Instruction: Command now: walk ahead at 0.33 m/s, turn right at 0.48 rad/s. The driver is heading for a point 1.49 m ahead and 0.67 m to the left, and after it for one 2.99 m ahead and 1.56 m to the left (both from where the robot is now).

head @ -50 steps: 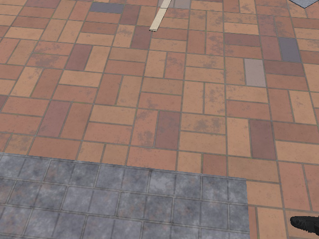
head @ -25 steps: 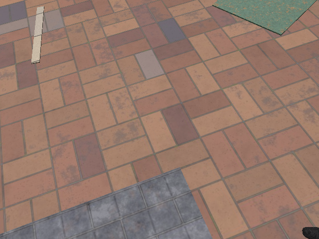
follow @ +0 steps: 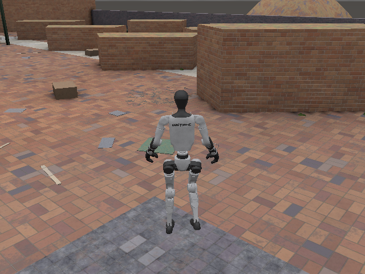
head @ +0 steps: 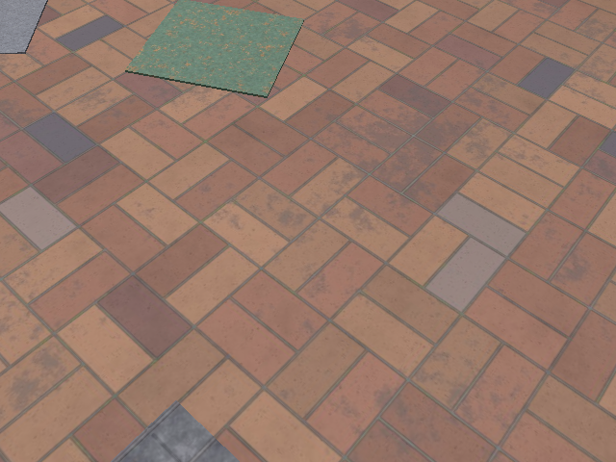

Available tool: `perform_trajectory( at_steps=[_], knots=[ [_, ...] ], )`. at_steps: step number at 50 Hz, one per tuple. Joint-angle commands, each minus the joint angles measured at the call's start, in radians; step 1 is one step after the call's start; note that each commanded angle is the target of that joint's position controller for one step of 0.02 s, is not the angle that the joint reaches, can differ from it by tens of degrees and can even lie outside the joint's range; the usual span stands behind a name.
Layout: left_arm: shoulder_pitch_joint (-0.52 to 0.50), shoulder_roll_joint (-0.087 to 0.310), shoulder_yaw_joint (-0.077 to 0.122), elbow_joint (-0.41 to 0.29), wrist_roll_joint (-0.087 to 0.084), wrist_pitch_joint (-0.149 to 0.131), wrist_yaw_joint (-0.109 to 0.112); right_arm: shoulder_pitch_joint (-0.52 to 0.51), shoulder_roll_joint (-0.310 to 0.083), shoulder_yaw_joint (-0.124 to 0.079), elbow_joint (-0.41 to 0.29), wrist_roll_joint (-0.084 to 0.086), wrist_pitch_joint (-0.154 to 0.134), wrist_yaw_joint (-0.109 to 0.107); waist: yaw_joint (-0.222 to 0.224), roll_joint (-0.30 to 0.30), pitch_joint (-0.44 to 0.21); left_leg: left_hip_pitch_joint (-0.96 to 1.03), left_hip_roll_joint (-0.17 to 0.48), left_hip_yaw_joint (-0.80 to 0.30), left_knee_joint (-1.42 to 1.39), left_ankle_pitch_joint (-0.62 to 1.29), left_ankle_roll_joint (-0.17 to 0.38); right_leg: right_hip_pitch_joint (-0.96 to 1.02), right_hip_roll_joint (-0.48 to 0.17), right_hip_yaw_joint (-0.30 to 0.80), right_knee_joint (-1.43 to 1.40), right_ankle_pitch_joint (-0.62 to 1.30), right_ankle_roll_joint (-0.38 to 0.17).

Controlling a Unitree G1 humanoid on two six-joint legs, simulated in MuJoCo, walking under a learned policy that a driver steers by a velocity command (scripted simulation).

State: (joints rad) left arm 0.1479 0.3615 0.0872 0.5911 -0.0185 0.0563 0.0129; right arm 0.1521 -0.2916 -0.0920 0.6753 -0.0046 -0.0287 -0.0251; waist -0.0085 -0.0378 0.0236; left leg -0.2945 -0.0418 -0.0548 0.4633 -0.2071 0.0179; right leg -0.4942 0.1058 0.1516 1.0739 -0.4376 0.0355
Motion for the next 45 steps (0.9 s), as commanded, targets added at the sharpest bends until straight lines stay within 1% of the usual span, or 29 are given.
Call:
perform_trajectory(
  at_steps=[1, 4, 7, 8, 9, 10, 11, 12, 13, 14, 15, 16, 18, 24, 27, 29, 30, 31, 32, 33, 34, 35, 36, 37, 38, 39, 41, 43, 45],
  knots=[
    [0.021, 0.05, 0.004, -0.052, 0.005, -0.034, -0.015, 0.068, -0.141, -0.02, -0.05, 0.008, -0.015, -0.009, -0.03, 0.182, -0.074, 0.185, 0.254, -0.347, -0.263, -0.458, 0.149, -0.194, -0.081, -0.084, 0.086, 0.052, 0.012],
    [-0.061, 0.012, -0.019, -0.072, 0.014, -0.082, -0.02, 0.128, -0.151, -0.014, -0.035, 0.014, -0.024, 0.001, -0.052, 0.187, -0.022, 0.116, 0.241, -0.334, -0.303, -0.4, 0.175, -0.098, -0.102, -0.129, -0.15, 0.042, -0.004],
    [-0.033, 0.002, -0.021, -0.051, 0.003, -0.129, -0.02, 0.096, -0.18, -0.019, -0.05, 0.034, -0.024, 0.012, -0.007, 0.243, 0.002, -0.034, 0.193, -0.289, -0.295, -0.296, 0.179, 0.156, -0.061, -0.163, -0.429, 0.01, -0.01],
    [0.02, 0.021, -0.026, -0.026, 0.084, -0.092, -0.045, 0.114, -0.225, -0.041, -0.011, -0.046, 0.006, 0.042, 0.007, 0.176, -0.004, -0.038, 0.141, -0.246, -0.238, -0.309, 0.164, 0.221, -0.021, -0.208, -0.533, -0.033, -0.026],
    [0.072, -0.012, -0.028, -0.006, 0.078, -0.084, -0.041, 0.09, -0.205, -0.042, -0.017, -0.034, 0.021, 0.051, 0.048, 0.158, 0.015, -0.112, 0.113, -0.229, -0.182, -0.299, 0.154, 0.335, -0.011, -0.238, -0.658, 0.135, -0.031],
    [0.145, -0.001, -0.026, 0.018, 0.067, -0.088, -0.026, 0.081, -0.163, -0.033, -0.017, -0.019, 0.024, 0.048, 0.088, 0.115, 0.01, -0.247, 0.08, -0.222, -0.107, -0.305, 0.129, 0.519, -0.026, -0.232, -0.701, 0.226, -0.039],
    [0.277, 0.047, -0.012, 0.042, 0.061, -0.1, -0.011, 0.035, -0.106, -0.02, -0.042, -0.011, 0.013, 0.048, 0.16, 0.053, -0.039, -0.456, 0.028, -0.184, 0.055, -0.344, 0.082, 0.758, -0.153, -0.111, -0.687, 0.135, -0.055],
    [0.392, 0.122, -0.008, 0.038, 0.071, -0.112, 0.0, -0.001, 0.027, 0.018, -0.087, -0.007, -0.003, 0.048, 0.199, -0.154, -0.12, -0.528, -0.038, -0.102, 0.415, -0.416, 0.052, 0.797, -0.46, 0.229, -0.806, -0.238, -0.07],
    [0.313, 0.243, 0.03, 0.028, 0.084, -0.106, 0.013, -0.054, 0.0, 0.023, -0.147, 0.003, -0.01, 0.048, 0.167, -0.193, -0.058, -0.703, -0.005, -0.069, 0.55, -0.27, 0.043, 0.654, -0.61, 0.522, -0.923, -0.447, -0.175],
    [0.253, 0.163, 0.014, 0.026, 0.079, -0.113, 0.012, -0.095, -0.064, 0.008, -0.137, -0.01, -0.005, 0.054, 0.139, -0.065, 0.019, -0.726, 0.054, -0.102, 0.631, -0.166, 0.043, 0.61, -0.555, 0.455, -0.915, -0.409, -0.181],
    [0.201, 0.098, -0.008, 0.024, 0.069, -0.121, 0.006, -0.049, -0.077, 0.0, -0.106, -0.017, -0.005, 0.069, 0.095, -0.068, 0.032, -0.7, 0.058, -0.094, 0.64, -0.099, 0.034, 0.577, -0.483, 0.316, -0.904, -0.301, -0.15],
    [0.165, 0.063, -0.019, 0.019, 0.065, -0.124, 0.002, 0.013, -0.092, -0.006, -0.066, -0.02, 0.002, 0.083, 0.059, -0.08, 0.016, -0.639, 0.074, -0.067, 0.65, -0.06, 0.015, 0.547, -0.43, 0.198, -0.917, -0.195, -0.128],
    [0.181, 0.043, -0.027, 0.044, 0.055, -0.136, 0.007, 0.019, -0.095, -0.009, -0.048, -0.029, 0.021, 0.11, 0.047, -0.086, 0.035, -0.617, 0.09, -0.018, 0.718, 0.002, -0.002, 0.505, -0.379, 0.033, -0.95, -0.047, -0.123],
    [0.27, 0.013, -0.027, 0.137, 0.061, -0.166, -0.005, -0.151, -0.063, 0.021, -0.098, -0.03, 0.036, 0.137, 0.054, -0.053, 0.129, -0.652, 0.122, 0.058, 0.613, 0.128, 0.031, 0.511, -0.356, -0.242, -1.005, 0.211, -0.113],
    [0.31, 0.029, -0.024, 0.182, 0.062, -0.166, 0.005, -0.263, -0.042, 0.047, -0.135, -0.03, 0.034, 0.151, 0.076, -0.028, 0.17, -0.551, 0.11, 0.177, 0.429, 0.113, 0.088, 0.528, -0.347, -0.357, -1.014, 0.448, -0.101],
    [0.313, 0.069, -0.02, 0.2, 0.062, -0.161, 0.01, -0.247, -0.033, 0.058, -0.137, -0.022, 0.035, 0.138, 0.042, -0.041, 0.117, -0.368, 0.03, 0.267, 0.332, 0.056, 0.148, 0.564, -0.344, -0.428, -0.892, 1.068, -0.086],
    [0.32, 0.102, -0.013, 0.206, 0.063, -0.15, 0.016, -0.187, -0.05, 0.053, -0.123, -0.019, 0.035, 0.126, 0.0, -0.07, 0.058, -0.284, -0.02, 0.292, 0.329, 0.002, 0.17, 0.612, -0.359, -0.434, -0.774, 1.376, -0.083],
    [0.303, 0.143, -0.003, 0.203, 0.068, -0.132, 0.019, -0.051, -0.083, 0.039, -0.092, -0.015, 0.031, 0.115, -0.079, -0.098, -0.029, -0.144, -0.059, 0.285, 0.332, -0.071, 0.195, 0.622, -0.383, -0.433, -0.583, 1.543, -0.087],
    [0.273, 0.173, 0.007, 0.186, 0.069, -0.118, 0.019, 0.15, -0.134, 0.015, -0.036, -0.011, 0.025, 0.102, -0.17, -0.114, -0.138, 0.093, -0.098, 0.259, 0.324, -0.135, 0.223, 0.544, -0.399, -0.415, -0.335, 1.571, -0.102],
    [0.246, 0.168, 0.005, 0.171, 0.07, -0.117, 0.013, 0.35, -0.198, -0.02, 0.033, -0.021, 0.02, 0.08, -0.256, -0.057, -0.228, 0.414, -0.096, 0.154, 0.218, -0.14, 0.249, 0.332, -0.369, -0.405, -0.014, 1.313, -0.082],
    [0.238, 0.031, -0.023, 0.117, 0.055, -0.131, -0.017, 0.259, -0.306, -0.058, 0.03, -0.007, 0.041, 0.057, -0.133, 0.271, -0.215, 0.685, 0.128, -0.296, 0.063, -0.386, 0.32, -0.153, -0.137, -0.384, 0.404, 0.143, -0.01],
    [0.18, 0.052, -0.034, 0.018, 0.05, -0.161, -0.02, 0.244, -0.375, -0.068, -0.023, -0.023, 0.049, 0.062, -0.128, 0.208, -0.361, 0.762, 0.293, -0.775, -0.124, -0.458, 0.44, -0.341, -0.064, -0.154, 0.599, 0.018, -0.009],
    [0.054, 0.08, -0.033, -0.007, 0.055, -0.179, -0.021, 0.269, -0.331, -0.062, -0.004, -0.018, 0.049, 0.05, -0.159, 0.058, -0.273, 0.692, 0.286, -0.735, -0.182, -0.39, 0.406, -0.398, -0.129, -0.057, 0.556, 0.105, -0.023],
    [0.079, 0.055, -0.046, -0.004, 0.048, -0.189, -0.018, 0.265, -0.284, -0.051, 0.031, -0.015, 0.038, 0.039, -0.091, 0.006, -0.114, 0.498, 0.274, -0.659, -0.213, -0.279, 0.374, -0.365, -0.174, -0.068, 0.442, 0.132, -0.028],
    [0.078, 0.043, -0.054, 0.0, 0.064, -0.182, -0.015, 0.229, -0.243, -0.039, 0.037, -0.017, 0.02, 0.031, -0.039, -0.04, -0.047, 0.341, 0.222, -0.555, -0.212, -0.186, 0.342, -0.293, -0.219, -0.065, 0.333, 0.122, -0.026],
    [0.114, 0.036, -0.057, 0.019, 0.087, -0.161, -0.014, 0.167, -0.218, -0.026, 0.028, -0.019, 0.007, 0.025, 0.015, -0.051, -0.005, 0.219, 0.157, -0.452, -0.213, -0.131, 0.319, -0.221, -0.232, -0.067, 0.287, 0.097, -0.018],
    [0.147, 0.035, -0.061, 0.023, 0.102, -0.117, -0.017, 0.152, -0.176, -0.005, 0.021, -0.006, -0.017, 0.03, 0.057, -0.007, 0.03, 0.065, 0.113, -0.402, -0.242, -0.074, 0.34, -0.168, -0.251, -0.077, 0.195, 0.042, 0.014],
    [0.034, 0.021, -0.069, -0.023, 0.099, -0.102, -0.022, 0.164, -0.182, -0.004, 0.025, 0.001, -0.035, 0.035, 0.043, -0.003, 0.089, -0.056, 0.069, -0.349, -0.3, -0.054, 0.331, -0.153, -0.257, -0.123, 0.033, 0.109, 0.039],
    [-0.104, -0.002, -0.083, -0.074, 0.083, -0.106, -0.034, 0.185, -0.186, -0.007, 0.032, -0.003, -0.042, 0.036, 0.004, 0.021, 0.13, -0.106, 0.027, -0.323, -0.321, 0.045, 0.298, -0.119, -0.233, -0.15, -0.159, 0.297, 0.049]
  ],
)
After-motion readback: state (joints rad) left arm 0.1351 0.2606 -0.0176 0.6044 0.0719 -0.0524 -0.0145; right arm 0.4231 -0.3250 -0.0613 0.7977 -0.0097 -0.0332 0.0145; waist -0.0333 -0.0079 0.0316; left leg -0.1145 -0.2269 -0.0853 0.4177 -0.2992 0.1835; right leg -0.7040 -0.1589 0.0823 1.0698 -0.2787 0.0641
